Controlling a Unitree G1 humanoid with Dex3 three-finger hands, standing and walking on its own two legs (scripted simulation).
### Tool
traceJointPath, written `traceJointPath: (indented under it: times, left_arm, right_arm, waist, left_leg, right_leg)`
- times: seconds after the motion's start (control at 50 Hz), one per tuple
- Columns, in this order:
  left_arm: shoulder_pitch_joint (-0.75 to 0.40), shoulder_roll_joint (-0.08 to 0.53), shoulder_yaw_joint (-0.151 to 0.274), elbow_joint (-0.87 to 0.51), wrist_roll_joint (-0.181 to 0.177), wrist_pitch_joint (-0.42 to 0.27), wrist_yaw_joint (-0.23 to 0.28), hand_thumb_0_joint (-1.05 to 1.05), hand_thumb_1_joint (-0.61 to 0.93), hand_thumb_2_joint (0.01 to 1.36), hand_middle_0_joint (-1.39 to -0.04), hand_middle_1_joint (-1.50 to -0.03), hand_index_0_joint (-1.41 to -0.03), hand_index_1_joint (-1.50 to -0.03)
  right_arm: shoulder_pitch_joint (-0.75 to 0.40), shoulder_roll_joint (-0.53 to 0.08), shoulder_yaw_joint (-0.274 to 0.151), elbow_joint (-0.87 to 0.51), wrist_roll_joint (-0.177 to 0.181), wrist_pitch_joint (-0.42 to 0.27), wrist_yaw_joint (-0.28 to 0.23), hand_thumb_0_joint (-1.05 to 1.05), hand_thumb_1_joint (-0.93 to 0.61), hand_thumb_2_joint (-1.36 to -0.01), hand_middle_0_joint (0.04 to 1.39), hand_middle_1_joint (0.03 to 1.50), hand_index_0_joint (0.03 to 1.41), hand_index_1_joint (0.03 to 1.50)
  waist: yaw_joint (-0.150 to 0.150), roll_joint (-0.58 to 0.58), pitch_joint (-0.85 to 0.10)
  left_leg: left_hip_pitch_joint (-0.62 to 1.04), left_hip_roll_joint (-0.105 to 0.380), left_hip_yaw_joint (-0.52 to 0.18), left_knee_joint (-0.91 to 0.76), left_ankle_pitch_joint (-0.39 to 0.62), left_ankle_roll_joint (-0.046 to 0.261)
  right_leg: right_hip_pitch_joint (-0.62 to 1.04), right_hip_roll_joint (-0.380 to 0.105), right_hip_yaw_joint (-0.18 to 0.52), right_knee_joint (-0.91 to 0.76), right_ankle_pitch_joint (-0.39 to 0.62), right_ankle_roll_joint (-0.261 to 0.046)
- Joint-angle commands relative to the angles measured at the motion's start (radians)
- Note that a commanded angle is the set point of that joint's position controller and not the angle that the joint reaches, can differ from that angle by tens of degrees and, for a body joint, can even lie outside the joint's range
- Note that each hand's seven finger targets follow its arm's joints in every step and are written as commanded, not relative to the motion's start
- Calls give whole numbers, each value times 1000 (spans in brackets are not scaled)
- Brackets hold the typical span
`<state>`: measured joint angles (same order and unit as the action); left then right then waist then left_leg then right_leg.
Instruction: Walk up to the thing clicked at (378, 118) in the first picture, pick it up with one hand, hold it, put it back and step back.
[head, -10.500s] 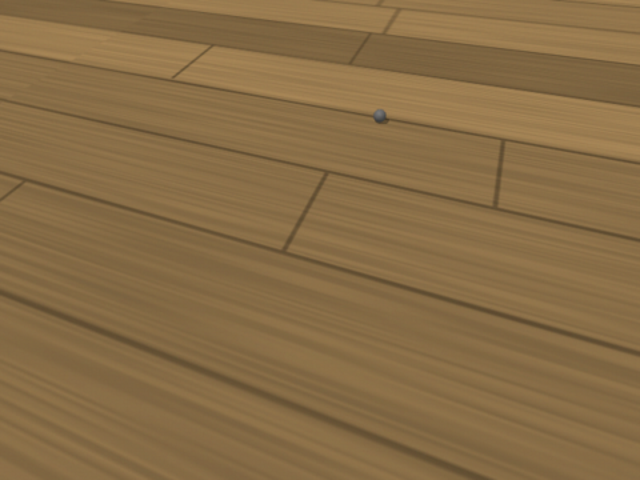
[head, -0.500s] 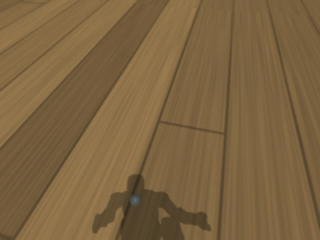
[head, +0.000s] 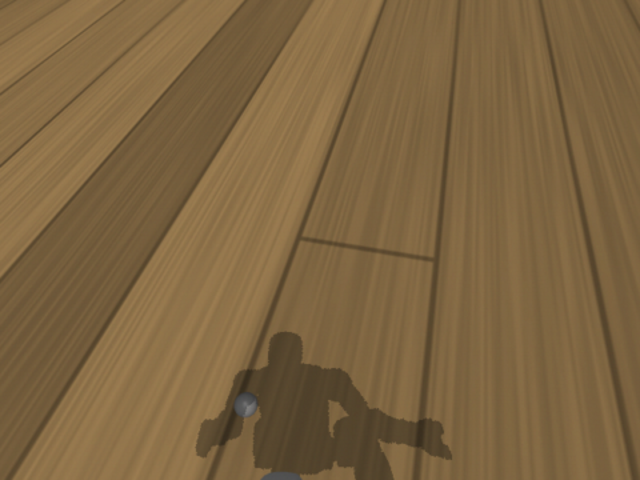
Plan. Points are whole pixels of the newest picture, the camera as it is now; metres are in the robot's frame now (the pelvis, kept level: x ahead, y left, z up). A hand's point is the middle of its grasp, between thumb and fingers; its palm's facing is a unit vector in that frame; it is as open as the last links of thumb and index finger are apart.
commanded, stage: walk up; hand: left
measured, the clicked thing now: (245, 404) +0.42 +0.30 -0.73
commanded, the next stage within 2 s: stand in 1.84 s
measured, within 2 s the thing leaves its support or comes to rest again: neither
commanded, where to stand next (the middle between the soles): +0.04 +0.04 m, yaw +2 degrees
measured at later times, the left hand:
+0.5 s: hand out of the picture +0.11 +0.32 -0.15, palm faces +0.03 -0.90 -0.43, open 7.4 cm
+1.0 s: hand out of the picture +0.09 +0.29 -0.15, palm faces +0.00 -0.94 -0.33, open 7.4 cm
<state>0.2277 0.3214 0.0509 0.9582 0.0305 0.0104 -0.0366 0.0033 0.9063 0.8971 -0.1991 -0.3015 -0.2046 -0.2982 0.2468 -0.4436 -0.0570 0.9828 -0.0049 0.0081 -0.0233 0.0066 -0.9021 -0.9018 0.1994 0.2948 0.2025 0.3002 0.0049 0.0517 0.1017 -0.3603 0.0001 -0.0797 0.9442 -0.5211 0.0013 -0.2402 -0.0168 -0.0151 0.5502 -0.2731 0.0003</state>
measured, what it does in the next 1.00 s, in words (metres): steps on the spot: left foot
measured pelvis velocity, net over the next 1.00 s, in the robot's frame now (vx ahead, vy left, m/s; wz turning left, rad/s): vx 0.01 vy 0.04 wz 0.03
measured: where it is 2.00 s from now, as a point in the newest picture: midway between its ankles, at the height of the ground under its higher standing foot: outside the picture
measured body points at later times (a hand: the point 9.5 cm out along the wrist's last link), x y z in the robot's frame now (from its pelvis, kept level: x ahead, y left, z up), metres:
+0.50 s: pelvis +0.03 +0.03 -0.01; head +0.08 +0.03 +0.44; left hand +0.11 +0.36 -0.12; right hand +0.16 -0.27 -0.13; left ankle +0.04 +0.14 -0.73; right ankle +0.02 -0.10 -0.74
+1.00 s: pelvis +0.01 +0.04 +0.01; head +0.02 +0.04 +0.46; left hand +0.09 +0.34 -0.12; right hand +0.11 -0.26 -0.11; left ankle +0.04 +0.14 -0.73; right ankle +0.02 -0.10 -0.73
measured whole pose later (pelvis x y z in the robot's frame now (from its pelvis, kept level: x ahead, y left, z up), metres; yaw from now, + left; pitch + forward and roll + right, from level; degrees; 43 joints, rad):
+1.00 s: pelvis +0.01 +0.04 +0.01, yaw +2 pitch -3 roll +0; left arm 0.10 0.36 0.00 1.08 0.00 0.00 -0.01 0.00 0.91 0.90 -0.20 -0.30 -0.20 -0.30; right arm 0.09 -0.35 -0.02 1.06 -0.01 0.01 0.02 0.01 -0.90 -0.90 0.20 0.30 0.21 0.30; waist 0.00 -0.01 0.08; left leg -0.18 -0.02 0.01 0.40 -0.17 0.03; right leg -0.14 -0.03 0.01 0.39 -0.20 0.03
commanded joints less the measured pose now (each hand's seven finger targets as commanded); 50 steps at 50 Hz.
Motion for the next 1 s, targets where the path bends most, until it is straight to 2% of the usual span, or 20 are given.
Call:
traceJointPath:
  times: [0.0, 0.08, 0.16, 0.18, 0.2, 0.22, 0.24, 0.26, 0.28, 0.34, 0.4, 0.44, 0.46, 0.5, 0.52, 0.54, 0.6, 0.62, 0.8, 0.98]
  left_arm:
    - [4, 327, 80, -87, -14, -56, 52, 0, 900, 900, -200, -300, -200, -300]
    - [-2, 352, 80, -111, -20, -63, 71, 0, 900, 900, -200, -300, -200, -300]
    - [-72, 345, 65, -139, -30, -53, 79, 0, 900, 900, -200, -300, -200, -300]
    - [-85, 335, 58, -143, -34, -48, 80, 0, 900, 900, -200, -300, -200, -300]
    - [-82, 315, 51, -143, -38, -43, 79, 0, 900, 900, -200, -300, -200, -300]
    - [-73, 278, 41, -151, -45, -40, 78, 0, 900, 900, -200, -300, -200, -300]
    - [-64, 234, 27, -152, -54, -30, 77, 0, 900, 900, -200, -300, -200, -300]
    - [-69, 259, 35, -130, -47, -18, 84, 0, 900, 900, -200, -300, -200, -300]
    - [-76, 257, 31, -117, -48, -16, 85, 0, 900, 900, -200, -300, -200, -300]
    - [-50, 251, 28, -88, -51, -20, 78, 0, 900, 900, -200, -300, -200, -300]
    - [-34, 240, 25, -69, -47, -32, 74, 0, 900, 900, -200, -300, -200, -300]
    - [-24, 233, 22, -51, -35, -45, 74, 0, 900, 900, -200, -300, -200, -300]
    - [-23, 255, 25, -46, -27, -50, 75, 0, 900, 900, -200, -300, -200, -300]
    - [-62, 322, 33, -53, -11, -64, 80, 0, 900, 900, -200, -300, -200, -300]
    - [-129, 369, 33, -58, -21, -56, 72, 0, 900, 900, -200, -300, -200, -300]
    - [-189, 357, 26, -78, -16, -55, 67, 0, 900, 900, -200, -300, -200, -300]
    - [-175, 284, 10, -63, -28, -52, 60, 0, 900, 900, -200, -300, -200, -300]
    - [-161, 271, 9, -53, -27, -50, 58, 0, 900, 900, -200, -300, -200, -300]
    - [-139, 244, -9, 28, -36, -39, 51, 0, 900, 900, -200, -300, -200, -300]
    - [-157, 251, -6, 81, -25, -40, 47, 0, 900, 900, -200, -300, -200, -300]
  right_arm:
    - [33, -141, -23, -56, -5, 0, 5, 0, -900, -900, 200, 300, 200, 300]
    - [-19, -152, -42, -106, -22, 11, 15, 0, -900, -900, 200, 300, 200, 300]
    - [21, -128, -54, -115, -25, 8, 33, 0, -900, -900, 200, 300, 200, 300]
    - [29, -129, -60, -110, -25, 4, 35, 0, -900, -900, 200, 300, 200, 300]
    - [30, -145, -66, -111, -26, -2, 35, 0, -900, -900, 200, 300, 200, 300]
    - [7, -196, -79, -130, -33, -8, 32, 0, -900, -900, 200, 300, 200, 300]
    - [-45, -227, -81, -158, -29, -14, 30, 0, -900, -900, 200, 300, 200, 300]
    - [-40, -230, -76, -153, -15, -17, 28, 0, -900, -900, 200, 300, 200, 300]
    - [-32, -215, -76, -141, -15, -17, 27, 0, -900, -900, 200, 300, 200, 300]
    - [-100, -164, -52, -163, -15, -16, 15, 0, -900, -900, 200, 300, 200, 300]
    - [-122, -164, -46, -158, -9, -10, 13, 0, -900, -900, 200, 300, 200, 300]
    - [-134, -158, -39, -156, 3, 0, 17, 0, -900, -900, 200, 300, 200, 300]
    - [-141, -149, -34, -156, 14, 1, 19, 0, -900, -900, 200, 300, 200, 300]
    - [-147, -105, -16, -161, 27, 0, 24, 0, -900, -900, 200, 300, 200, 300]
    - [-143, -117, -23, -142, 22, 12, 20, 0, -900, -900, 200, 300, 200, 300]
    - [-118, -119, -30, -117, 12, 16, 21, 0, -900, -900, 200, 300, 200, 300]
    - [-157, -147, -31, -91, 11, -11, 33, 0, -900, -900, 200, 300, 200, 300]
    - [-171, -144, -26, -88, 8, -17, 36, 0, -900, -900, 200, 300, 200, 300]
    - [-237, -130, -8, -27, -1, -22, 37, 0, -900, -900, 200, 300, 200, 300]
    - [-237, -124, -7, 21, 0, -23, 35, 0, -900, -900, 200, 300, 200, 300]
  waist:
    - [22, -159, -70]
    - [22, -154, -78]
    - [-20, -181, -120]
    - [-34, -170, -129]
    - [-36, -117, -143]
    - [-24, 7, -172]
    - [-6, 90, -175]
    - [-32, 115, -199]
    - [-26, 89, -167]
    - [-6, 87, -148]
    - [3, 87, -179]
    - [16, 67, -195]
    - [19, 35, -203]
    - [5, -93, -179]
    - [-17, -159, -141]
    - [-46, -195, -98]
    - [-26, -144, -119]
    - [-10, -141, -137]
    - [17, 22, -118]
    - [3, -5, -115]
  left_leg:
    - [-80, 33, -57, -65, 32, 11]
    - [-67, 48, -26, -118, 60, 16]
    - [68, 18, 62, -291, 185, 32]
    - [121, 3, 75, -385, 274, 42]
    - [181, 19, 46, -455, 487, 57]
    - [235, 133, -121, -487, 709, 107]
    - [286, 248, -285, -511, 810, 185]
    - [251, 324, -342, -504, 790, 285]
    - [221, 317, -332, -511, 781, 294]
    - [232, 231, -158, -455, 864, 212]
    - [276, 214, -121, -398, 884, 189]
    - [248, 182, -77, -339, 808, 147]
    - [198, 163, -62, -321, 746, 114]
    - [46, 72, -20, -283, 516, 34]
    - [124, 21, 29, -277, 202, 25]
    - [198, 30, 20, -283, 122, 26]
    - [236, 101, -61, -462, 494, 61]
    - [230, 127, -77, -483, 522, 78]
    - [173, 139, -95, -649, 335, 57]
    - [196, 126, -67, -682, 302, 34]
  right_leg:
    - [134, -284, 274, -184, 324, -209]
    - [142, -358, 252, -101, 673, -258]
    - [82, -291, 143, 25, 686, -197]
    - [55, -258, 112, 74, 620, -164]
    - [19, -206, 69, 131, 513, -115]
    - [-41, -109, 9, 240, 362, -54]
    - [-151, 11, -25, 309, -6, -14]
    - [-115, 24, 28, 390, -390, -21]
    - [-111, 2, 73, 382, -396, -26]
    - [-137, 1, 69, 352, -300, -31]
    - [-65, -3, 4, 125, -171, -10]
    - [51, 5, -1, -98, 35, -14]
    - [127, -23, 45, -118, 176, -31]
    - [185, -203, 276, -138, 378, -112]
    - [22, -297, 316, -143, 348, -198]
    - [-66, -287, 306, -122, 322, -198]
    - [-17, -119, 116, -80, 242, -56]
    - [18, -90, 88, -78, 214, -40]
    - [107, -77, 89, -156, 66, -34]
    - [111, -90, 93, -228, 100, -27]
